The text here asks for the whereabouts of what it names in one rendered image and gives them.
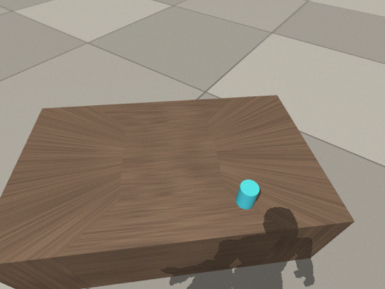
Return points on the can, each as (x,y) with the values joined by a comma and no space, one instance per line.
(247,194)

